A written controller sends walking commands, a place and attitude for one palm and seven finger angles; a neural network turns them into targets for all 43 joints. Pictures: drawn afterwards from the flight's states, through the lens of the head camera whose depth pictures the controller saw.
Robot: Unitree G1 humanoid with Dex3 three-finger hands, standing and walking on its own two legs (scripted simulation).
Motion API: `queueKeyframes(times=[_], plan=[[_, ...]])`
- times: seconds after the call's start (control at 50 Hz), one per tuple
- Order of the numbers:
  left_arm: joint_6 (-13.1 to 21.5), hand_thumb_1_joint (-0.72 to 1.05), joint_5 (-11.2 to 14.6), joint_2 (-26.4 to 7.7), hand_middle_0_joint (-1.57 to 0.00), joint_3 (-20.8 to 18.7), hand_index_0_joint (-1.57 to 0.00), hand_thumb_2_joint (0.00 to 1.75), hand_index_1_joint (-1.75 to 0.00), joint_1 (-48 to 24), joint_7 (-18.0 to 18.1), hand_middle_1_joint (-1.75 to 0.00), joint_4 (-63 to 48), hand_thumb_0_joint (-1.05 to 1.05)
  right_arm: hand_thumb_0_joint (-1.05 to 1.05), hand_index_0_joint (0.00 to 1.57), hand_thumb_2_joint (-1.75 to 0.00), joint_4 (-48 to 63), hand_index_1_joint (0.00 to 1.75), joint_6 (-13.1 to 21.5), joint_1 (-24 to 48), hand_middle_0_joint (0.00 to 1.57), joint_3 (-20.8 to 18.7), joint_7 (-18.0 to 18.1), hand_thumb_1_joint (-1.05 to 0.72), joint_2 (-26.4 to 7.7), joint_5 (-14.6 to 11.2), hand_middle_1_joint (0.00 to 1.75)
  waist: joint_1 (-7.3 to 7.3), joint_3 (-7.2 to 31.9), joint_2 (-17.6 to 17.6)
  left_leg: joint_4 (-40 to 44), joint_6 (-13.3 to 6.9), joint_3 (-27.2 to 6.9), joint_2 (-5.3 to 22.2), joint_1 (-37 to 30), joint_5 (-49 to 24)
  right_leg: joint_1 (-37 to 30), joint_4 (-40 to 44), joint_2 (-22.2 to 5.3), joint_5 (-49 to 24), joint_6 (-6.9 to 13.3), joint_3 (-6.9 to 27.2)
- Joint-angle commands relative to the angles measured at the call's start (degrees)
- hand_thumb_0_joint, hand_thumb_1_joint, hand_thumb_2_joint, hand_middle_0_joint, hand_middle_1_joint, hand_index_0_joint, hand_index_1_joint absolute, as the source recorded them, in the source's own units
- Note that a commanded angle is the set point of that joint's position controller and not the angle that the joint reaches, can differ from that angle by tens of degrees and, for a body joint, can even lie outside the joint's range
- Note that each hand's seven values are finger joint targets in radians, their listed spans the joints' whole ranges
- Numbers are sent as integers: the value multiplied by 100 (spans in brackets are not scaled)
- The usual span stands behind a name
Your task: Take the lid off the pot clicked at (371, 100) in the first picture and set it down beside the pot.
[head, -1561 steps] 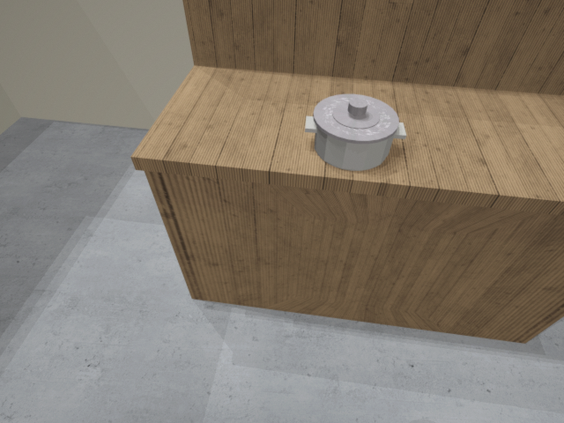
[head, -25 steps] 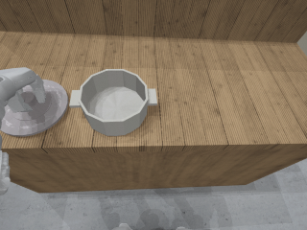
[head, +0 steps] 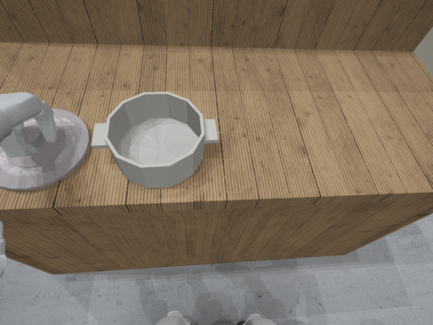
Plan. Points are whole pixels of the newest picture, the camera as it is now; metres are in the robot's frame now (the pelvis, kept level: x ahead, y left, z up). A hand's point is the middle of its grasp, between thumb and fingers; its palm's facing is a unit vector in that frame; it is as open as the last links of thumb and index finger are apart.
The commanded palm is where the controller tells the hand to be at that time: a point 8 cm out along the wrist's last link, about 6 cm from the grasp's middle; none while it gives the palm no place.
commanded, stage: open the fingers wide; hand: left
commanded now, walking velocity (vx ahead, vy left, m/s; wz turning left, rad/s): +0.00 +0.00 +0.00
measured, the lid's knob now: (30, 137) +0.46 +0.34 +0.04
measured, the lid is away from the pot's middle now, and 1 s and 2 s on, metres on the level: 0.24 0.24 0.24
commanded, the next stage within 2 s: raise the empty hand in 1.00 s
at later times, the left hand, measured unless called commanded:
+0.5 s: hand (22, 142) +0.43 +0.34 +0.06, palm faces -0.45 -0.10 -0.89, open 6.7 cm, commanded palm +0.45 +0.33 +0.11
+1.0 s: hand (18, 149) +0.41 +0.34 +0.06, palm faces -0.45 -0.12 -0.89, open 10.9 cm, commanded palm +0.43 +0.33 +0.11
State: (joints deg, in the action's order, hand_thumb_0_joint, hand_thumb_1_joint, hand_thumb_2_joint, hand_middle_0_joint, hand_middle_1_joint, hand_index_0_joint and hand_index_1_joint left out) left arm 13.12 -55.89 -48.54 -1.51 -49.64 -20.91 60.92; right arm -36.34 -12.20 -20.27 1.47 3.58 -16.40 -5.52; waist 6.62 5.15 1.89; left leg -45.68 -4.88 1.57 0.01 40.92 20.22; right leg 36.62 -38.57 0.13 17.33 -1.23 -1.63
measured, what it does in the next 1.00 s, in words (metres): stands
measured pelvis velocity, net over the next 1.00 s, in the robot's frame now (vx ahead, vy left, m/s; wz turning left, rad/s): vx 0.00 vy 0.00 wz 0.02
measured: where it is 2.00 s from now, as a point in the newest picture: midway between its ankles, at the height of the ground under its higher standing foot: outside the picture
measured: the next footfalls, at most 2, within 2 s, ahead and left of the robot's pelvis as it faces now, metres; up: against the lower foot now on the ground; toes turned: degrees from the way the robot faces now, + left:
none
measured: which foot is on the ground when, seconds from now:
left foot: down 0.00-1.00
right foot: down 0.00-1.00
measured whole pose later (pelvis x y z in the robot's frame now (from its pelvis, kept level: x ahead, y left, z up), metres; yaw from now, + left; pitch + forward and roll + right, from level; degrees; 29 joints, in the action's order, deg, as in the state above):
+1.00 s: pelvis +0.00 +0.00 +0.01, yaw +1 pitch +13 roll -4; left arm 12.9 -55.0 -45.5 -1.1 -45.0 -18.8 56.5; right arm -36.6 -12.7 -17.2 1.2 2.8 -16.3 -5.5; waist 4.6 4.0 1.4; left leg -42.5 -4.8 0.6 -0.8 36.5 19.1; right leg 31.8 -35.5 -0.4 16.7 -1.2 -2.4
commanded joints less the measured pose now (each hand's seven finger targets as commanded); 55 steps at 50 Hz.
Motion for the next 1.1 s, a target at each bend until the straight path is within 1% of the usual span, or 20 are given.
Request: queueKeyframes(times=[0.0, 0.04, 0.08, 0.12, 0.18, 0.24, 0.3, 0.36, 0.46, 0.54, 0.6, 0.66, 0.7, 0.72, 0.8, 0.84, 0.94, 1.0, 1.06, 1.08], plan=[[-84, 64, 51, -1486, -81, -237, -86, 86, -101, -1663, 134, -100, -482, 0, 0, 20, -90, 366, 30, 78, -393, 20, -382, 72, -90, -1131, 15, 30, -35, 1460, 163, 678, 27, -444, -89, -1928, -1252, 106, 581, 402, -310, 418, -272], [-137, 60, 16, -1560, -78, -254, -82, 84, -101, -1660, 171, -100, -388, 0, 0, 20, -90, 385, 30, 88, -382, 20, -356, 78, -90, -1129, -10, 30, -46, 1407, 157, 704, 33, -449, -111, -1857, -1202, 90, 560, 407, -282, 435, -276], [-96, 57, -7, -1590, -75, -332, -79, 82, -100, -1740, 202, -99, -769, 0, 0, 20, -90, 393, 30, 76, -390, 20, -390, 50, -90, -1102, 17, 30, -117, 1759, 558, 704, 107, -542, -77, -2365, -1708, 121, 531, 393, -414, 456, -289], [-96, 53, -24, -1386, -72, -236, -76, 81, -99, -1533, 241, -98, -657, 0, 0, 20, -90, 397, 30, 82, -380, 20, -395, 32, -90, -1075, 24, 30, -101, 1756, 413, 670, 127, -545, -64, -2427, -1879, 172, 537, 410, -490, 445, -298], [-117, 48, 6, -1469, -68, -289, -71, 78, -98, -1698, 282, -98, -783, 0, 0, 20, -90, 383, 30, 63, -325, 20, -394, 25, -90, -1094, 31, 30, -99, 1816, 268, 659, 81, -494, -79, -2332, -1830, -13, 573, 381, -638, 427, -241], [-202, 42, 32, -1178, -64, -55, -67, 77, -97, -1676, 282, -96, -570, 0, 0, 20, -90, 381, 30, 73, -314, 20, -383, 19, -90, -1094, 7, 30, -42, 1503, 117, 716, 85, -517, -80, -2197, -1687, 116, 594, 397, -534, 425, -279], [-147, 36, -10, -1453, -60, -314, -62, 75, -96, -1657, 301, -95, -860, 0, 0, 20, -90, 412, 30, 73, -316, 20, -400, 14, -90, -1064, 22, 30, -131, 1882, 400, 659, 113, -528, -87, -2563, -2227, -50, 560, 383, -763, 446, -263], [-153, 30, 43, -1165, -56, -119, -58, 73, -94, -1729, 279, -94, -942, 0, 0, 20, -90, 404, 30, 81, -212, 20, -394, 1, -90, -1053, 29, 30, -100, 1786, 367, 671, 118, -521, -59, -2564, -2319, 18, 583, 361, -849, 438, -259], [-126, 20, 56, -1176, -49, -213, -51, 70, -92, -1577, 329, -91, -1123, 0, 0, 20, -90, 446, 30, 57, -179, 20, -408, -41, -90, -1020, 44, 30, -151, 1900, 466, 657, 186, -616, -44, -2853, -2712, 24, 589, 365, -885, 447, -279], [-153, 13, 138, -1460, -44, -440, -45, 68, -90, -1526, 361, -90, -1197, 0, 0, 20, -90, 444, 30, 25, -149, 20, -401, -36, -90, -1032, 38, 30, -172, 2008, 284, 712, 96, -497, -104, -2617, -2304, -397, 640, 344, -982, 430, -237], [-160, 7, 143, -1192, -40, -221, -41, 67, -88, -1530, 344, -88, -1130, 0, 0, 20, -90, 413, 30, 34, -134, 20, -404, -43, -90, -1017, 46, 30, -131, 1812, 386, 714, 125, -532, -81, -2719, -2388, -165, 652, 354, -886, 426, -280], [-129, 1, 106, -1623, -36, -563, -36, 65, -86, -1418, 378, -86, -1137, 0, 0, 20, -90, 454, 30, 51, -95, 20, -379, -36, -90, -1045, 30, 30, -224, 1796, 362, 750, 99, -513, -119, -2584, -2320, -378, 670, 338, -950, 463, -252], [-115, -1, 113, -1604, -35, -552, -35, 65, -86, -1391, 380, -86, -1159, 0, 0, 20, -90, 437, 30, 39, -120, 20, -381, -25, -90, -1028, 35, 30, -203, 1857, 307, 739, 87, -493, -126, -2577, -2331, -448, 665, 342, -1006, 446, -257], [-138, -1, 116, -1300, -35, -289, -35, 65, -86, -1333, 355, -86, -962, 0, 0, 20, -90, 442, 30, 56, -88, 20, -370, -32, -90, -1023, 28, 30, -149, 1648, 318, 746, 89, -469, -127, -2469, -2134, -312, 678, 350, -876, 440, -262], [-80, -2, 102, -1494, -35, -452, -35, 65, -85, -1469, 366, -85, -1305, 0, 0, 20, -90, 410, 30, 46, -92, 20, -402, -34, -90, -1039, 39, 30, -197, 1906, 471, 747, 112, -547, -89, -2779, -2346, -315, 692, 338, -880, 449, -262], [-91, -2, 146, -1330, -35, -324, -35, 65, -85, -1490, 351, -85, -1279, 0, 0, 20, -90, 411, 30, 48, -59, 20, -397, -26, -90, -1032, 37, 30, -157, 1783, 433, 783, 99, -521, -94, -2706, -2128, -283, 735, 335, -803, 442, -260], [-108, -2, 145, -1500, -35, -417, -35, 65, -86, -1641, 367, -86, -1285, 0, 0, 20, -90, 391, 30, 76, -79, 20, -394, 6, -90, -1065, 30, 30, -162, 1799, 343, 839, 63, -516, -111, -2578, -1853, -380, 748, 323, -742, 447, -252], [-92, -1, 99, -1356, -35, -320, -35, 65, -86, -1519, 378, -86, -1203, 0, 0, 20, -90, 389, 30, 84, -88, 20, -387, -2, -90, -1041, 34, 30, -163, 1811, 513, 797, 113, -555, -109, -2723, -2133, -258, 710, 338, -768, 460, -273], [-41, -1, 119, -1538, -35, -483, -35, 65, -86, -1559, 376, -86, -1379, 0, 0, 20, -90, 404, 30, 100, -37, 20, -391, 1, -90, -1055, 41, 30, -217, 1907, 548, 791, 95, -546, -98, -2789, -2238, -354, 733, 317, -864, 474, -253], [-78, -1, 133, -1463, -35, -447, -35, 65, -86, -1326, 381, -86, -985, 0, 0, 20, -90, 386, 30, 106, -109, 20, -387, 3, -90, -1048, 36, 30, -168, 1759, 316, 747, 66, -492, -122, -2607, -2077, -353, 711, 343, -821, 448, -258]])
